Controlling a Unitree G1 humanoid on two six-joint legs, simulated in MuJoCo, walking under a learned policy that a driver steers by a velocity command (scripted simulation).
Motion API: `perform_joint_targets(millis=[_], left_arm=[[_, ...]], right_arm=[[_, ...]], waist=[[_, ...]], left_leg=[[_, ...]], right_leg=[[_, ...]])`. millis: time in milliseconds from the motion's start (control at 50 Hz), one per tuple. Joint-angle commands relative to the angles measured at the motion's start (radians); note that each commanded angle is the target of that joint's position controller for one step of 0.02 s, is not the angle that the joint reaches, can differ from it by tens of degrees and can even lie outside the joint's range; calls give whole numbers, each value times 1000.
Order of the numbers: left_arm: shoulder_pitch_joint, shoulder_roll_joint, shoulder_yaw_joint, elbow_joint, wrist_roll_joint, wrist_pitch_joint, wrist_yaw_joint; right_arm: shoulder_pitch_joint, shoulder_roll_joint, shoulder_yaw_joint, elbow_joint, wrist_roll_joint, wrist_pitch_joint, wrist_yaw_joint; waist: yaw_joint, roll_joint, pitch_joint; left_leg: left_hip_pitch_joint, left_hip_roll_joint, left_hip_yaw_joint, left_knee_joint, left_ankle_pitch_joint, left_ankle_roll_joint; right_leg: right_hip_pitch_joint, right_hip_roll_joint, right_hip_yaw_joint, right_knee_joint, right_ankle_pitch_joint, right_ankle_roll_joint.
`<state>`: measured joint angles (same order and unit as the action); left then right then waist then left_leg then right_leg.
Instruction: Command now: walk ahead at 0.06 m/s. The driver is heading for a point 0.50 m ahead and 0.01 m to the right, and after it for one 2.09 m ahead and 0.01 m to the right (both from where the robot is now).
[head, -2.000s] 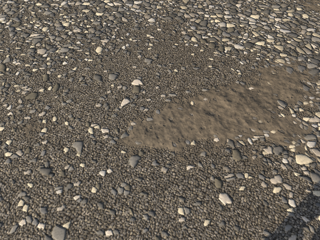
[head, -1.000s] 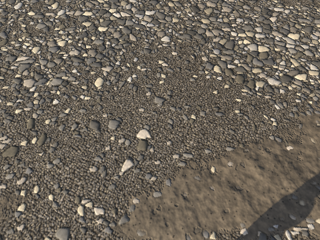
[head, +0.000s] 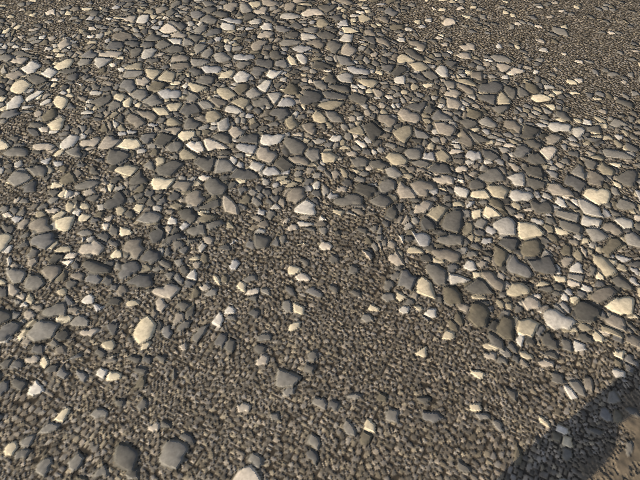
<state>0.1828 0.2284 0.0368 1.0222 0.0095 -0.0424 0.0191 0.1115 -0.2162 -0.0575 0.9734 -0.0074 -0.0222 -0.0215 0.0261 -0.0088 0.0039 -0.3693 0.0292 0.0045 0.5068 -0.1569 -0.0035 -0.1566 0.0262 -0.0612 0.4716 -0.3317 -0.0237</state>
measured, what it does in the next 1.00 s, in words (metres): stands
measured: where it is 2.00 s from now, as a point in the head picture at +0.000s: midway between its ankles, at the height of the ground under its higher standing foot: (318, 479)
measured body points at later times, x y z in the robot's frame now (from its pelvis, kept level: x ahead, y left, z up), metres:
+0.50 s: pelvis +0.01 +0.02 +0.00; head +0.03 +0.02 +0.45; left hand +0.01 +0.26 -0.16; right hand +0.12 -0.23 -0.14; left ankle +0.07 +0.12 -0.73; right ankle -0.05 -0.10 -0.73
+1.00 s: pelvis +0.03 +0.02 +0.00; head +0.02 +0.02 +0.45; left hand -0.03 +0.26 -0.16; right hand +0.09 -0.24 -0.15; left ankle +0.05 +0.12 -0.72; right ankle -0.05 -0.10 -0.73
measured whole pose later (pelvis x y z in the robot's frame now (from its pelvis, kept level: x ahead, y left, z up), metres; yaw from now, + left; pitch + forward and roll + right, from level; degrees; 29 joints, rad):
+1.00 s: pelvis +0.03 +0.02 +0.00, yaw +0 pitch -1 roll +0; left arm 0.40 0.19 0.05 1.12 -0.01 -0.04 0.05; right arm 0.17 -0.21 -0.06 1.11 0.02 -0.02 -0.02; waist 0.02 -0.02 0.00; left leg -0.37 -0.01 0.05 0.72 -0.37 0.06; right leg -0.09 -0.03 -0.05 0.51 -0.41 -0.02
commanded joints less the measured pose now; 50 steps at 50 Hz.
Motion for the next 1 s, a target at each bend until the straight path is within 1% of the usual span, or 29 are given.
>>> perform_joint_targets(millis=[20, 60, 100, 160, 300, 520, 660, 840, 860, 880, 900, 920, 940, 960, 980, 1000], left_arm=[[82, 108, 20, 2, -5, 31, 15], [84, 103, 19, 8, -3, 41, 16], [82, 100, 19, 17, -5, 40, 15], [79, 94, 19, 31, -7, 40, 15], [99, 79, 14, 62, -5, 47, 19], [142, 59, 4, 88, -2, 35, 25], [175, 43, 0, 94, -1, 27, 27], [214, 27, -3, 94, -3, 21, 27], [238, 23, -3, 104, -4, 22, 27], [245, 38, 3, 104, -9, 24, 29], [237, 63, 11, 91, -14, 25, 32], [252, 80, 17, 82, -19, 22, 34], [286, 109, 28, 81, -24, 14, 35], [276, 148, 42, 77, -31, 3, 35], [267, 149, 47, 72, -29, -8, 35], [270, 131, 45, 69, -25, -19, 32]], right_arm=[[-31, -110, -20, -38, 4, -3, 6], [-18, -117, -22, -20, 6, -10, 6], [-12, -111, -21, -5, 8, -11, 3], [-18, -111, -21, 8, 9, -6, -1], [-42, -103, -21, 26, 10, 13, -5], [-51, -94, -17, 54, 9, 29, -11], [-41, -89, -13, 72, 8, 31, -14], [-17, -84, -7, 90, 9, 30, -16], [2, -76, -5, 101, 9, 31, -17], [8, -83, -8, 104, 13, 32, -17], [9, -93, -13, 103, 18, 29, -17], [-16, -93, -14, 91, 19, 20, -15], [-57, -80, -12, 71, 23, 5, -8], [-84, -68, -10, 54, 29, -12, 2], [-98, -71, -12, 44, 31, -27, 10], [-103, -74, -14, 37, 35, -38, 17]], waist=[[7, 90, -59], [5, 77, -73], [-2, 58, -87], [-6, 34, -90], [-7, 14, -42], [-16, 14, 19], [-19, 11, 36], [-21, 5, 40], [-19, -1, 22], [-18, -16, 42], [-15, -42, 68], [1, -62, 101], [23, -108, 133], [23, -164, 176], [22, -163, 204], [23, -148, 213]], left_leg=[[191, 91, -112, -50, 280, 104], [197, 76, -95, -34, 324, 98], [221, 68, -83, -12, 384, 101], [237, 63, -77, 1, 402, 108], [217, 46, -64, -14, 286, 101], [207, 24, -53, -50, 114, 78], [201, 19, -53, -63, 63, 72], [196, 15, -53, -66, 59, 69], [200, 2, -40, -65, -52, 69], [171, -20, -19, -44, -198, 68], [114, -45, 9, -6, -341, 68], [34, -59, 24, 40, -403, 67], [-55, -70, 53, 125, -357, 61], [-136, -51, 70, 234, -251, 62], [-210, -7, 40, 302, -239, 72], [-280, 19, 21, 345, -281, 79]], right_leg=[[-103, -51, 35, -52, 88, 0], [-71, -64, 45, -53, 143, -4], [-56, -70, 46, -45, 198, -2], [-50, -72, 44, -37, 223, 4], [-67, -75, 39, -49, 156, 7], [-121, -80, 40, -87, 33, 6], [-137, -80, 41, -103, -2, 4], [-140, -79, 41, -111, 2, 1], [-132, -77, 40, -123, -88, -5], [-145, -80, 53, -134, -200, -22], [-153, -99, 87, -148, -315, -53], [-144, -141, 150, -186, -417, -88], [-103, -221, 260, -252, -485, -133], [-72, -328, 382, -313, -489, -182], [-41, -386, 433, -324, -432, -208], [15, -397, 434, -313, -342, -212]])
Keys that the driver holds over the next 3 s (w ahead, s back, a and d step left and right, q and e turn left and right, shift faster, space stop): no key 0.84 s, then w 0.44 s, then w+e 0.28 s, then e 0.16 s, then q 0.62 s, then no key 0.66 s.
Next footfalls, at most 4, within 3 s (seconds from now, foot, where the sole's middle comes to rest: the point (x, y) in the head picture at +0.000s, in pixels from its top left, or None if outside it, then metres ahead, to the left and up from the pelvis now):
1.64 right None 0.49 -0.09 -0.77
2.20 left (277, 456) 0.55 0.12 -0.77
2.68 right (389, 436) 0.60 -0.12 -0.77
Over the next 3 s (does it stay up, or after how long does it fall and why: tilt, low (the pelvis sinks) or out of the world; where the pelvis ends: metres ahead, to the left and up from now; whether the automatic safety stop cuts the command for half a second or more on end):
stays up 0.55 -0.01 0.00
